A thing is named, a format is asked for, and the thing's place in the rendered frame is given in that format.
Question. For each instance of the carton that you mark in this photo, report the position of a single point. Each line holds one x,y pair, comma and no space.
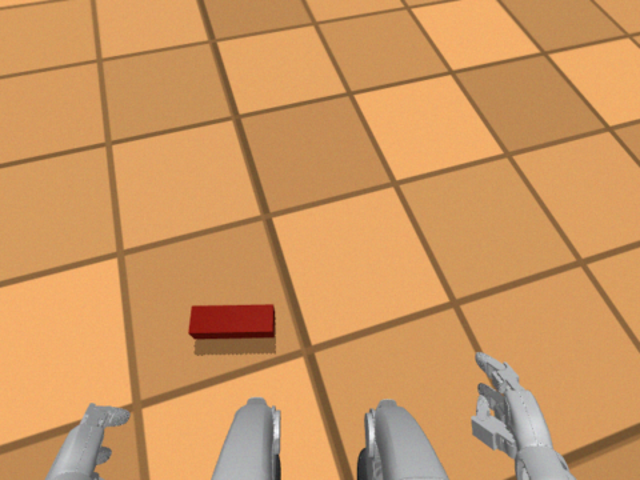
232,321

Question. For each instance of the right robot arm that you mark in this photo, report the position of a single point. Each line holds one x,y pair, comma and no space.
541,463

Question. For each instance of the right robot hand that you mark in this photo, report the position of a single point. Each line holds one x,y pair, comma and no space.
518,422

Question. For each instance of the left robot hand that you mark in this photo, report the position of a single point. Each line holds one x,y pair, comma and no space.
82,450

